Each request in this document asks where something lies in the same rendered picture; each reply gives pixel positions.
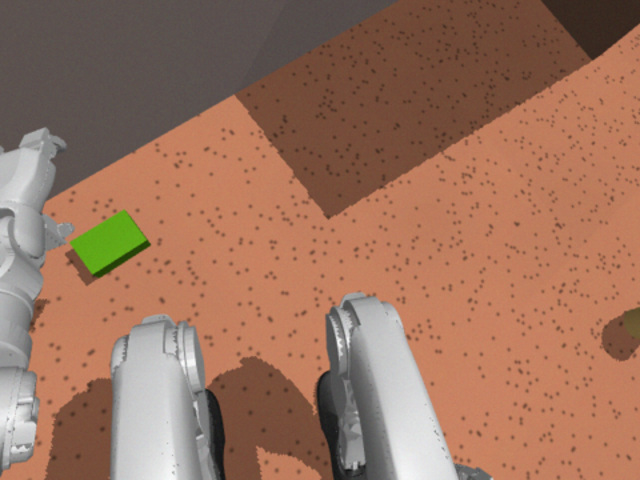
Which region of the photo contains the left robot foot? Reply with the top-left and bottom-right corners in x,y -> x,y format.
205,388 -> 226,480

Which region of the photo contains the right robot hand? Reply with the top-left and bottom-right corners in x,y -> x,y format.
454,463 -> 493,480

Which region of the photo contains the right robot foot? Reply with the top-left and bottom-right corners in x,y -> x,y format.
317,370 -> 367,480

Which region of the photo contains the left robot hand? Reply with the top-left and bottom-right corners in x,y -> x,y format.
0,127 -> 75,251

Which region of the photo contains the left robot arm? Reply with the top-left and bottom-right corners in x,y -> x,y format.
0,201 -> 46,477

